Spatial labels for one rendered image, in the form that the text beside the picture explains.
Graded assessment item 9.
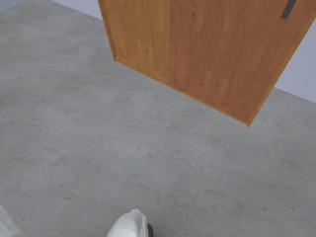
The left robot thigh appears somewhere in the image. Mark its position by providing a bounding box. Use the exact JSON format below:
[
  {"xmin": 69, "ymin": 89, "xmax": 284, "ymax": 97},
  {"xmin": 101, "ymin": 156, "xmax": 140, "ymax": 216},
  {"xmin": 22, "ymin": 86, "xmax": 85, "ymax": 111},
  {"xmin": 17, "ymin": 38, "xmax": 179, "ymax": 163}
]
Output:
[{"xmin": 107, "ymin": 212, "xmax": 147, "ymax": 237}]

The wardrobe door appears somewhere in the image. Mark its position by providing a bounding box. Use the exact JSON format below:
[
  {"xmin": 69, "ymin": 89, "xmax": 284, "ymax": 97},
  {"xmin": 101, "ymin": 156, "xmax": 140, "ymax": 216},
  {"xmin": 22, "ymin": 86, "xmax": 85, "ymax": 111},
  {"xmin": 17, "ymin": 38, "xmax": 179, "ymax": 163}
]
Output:
[
  {"xmin": 104, "ymin": 0, "xmax": 170, "ymax": 80},
  {"xmin": 169, "ymin": 0, "xmax": 316, "ymax": 122}
]

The handle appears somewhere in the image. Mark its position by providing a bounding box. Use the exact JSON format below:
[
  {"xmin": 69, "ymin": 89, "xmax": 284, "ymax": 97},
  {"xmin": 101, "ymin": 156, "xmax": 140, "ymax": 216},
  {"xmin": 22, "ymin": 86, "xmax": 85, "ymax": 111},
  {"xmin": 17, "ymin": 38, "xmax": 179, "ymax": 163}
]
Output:
[{"xmin": 280, "ymin": 0, "xmax": 296, "ymax": 20}]

